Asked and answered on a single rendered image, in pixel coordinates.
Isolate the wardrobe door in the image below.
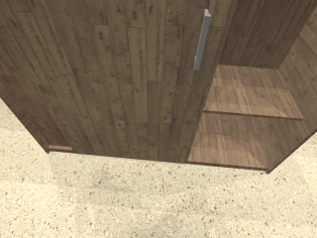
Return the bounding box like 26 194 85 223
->
0 31 70 147
0 0 238 163

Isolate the handle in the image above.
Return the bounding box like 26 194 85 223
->
194 9 211 70

